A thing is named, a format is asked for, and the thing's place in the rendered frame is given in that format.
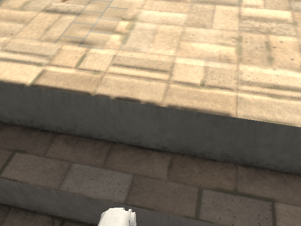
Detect left robot thigh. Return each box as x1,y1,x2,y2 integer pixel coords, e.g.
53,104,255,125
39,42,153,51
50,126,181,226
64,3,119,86
98,207,136,226

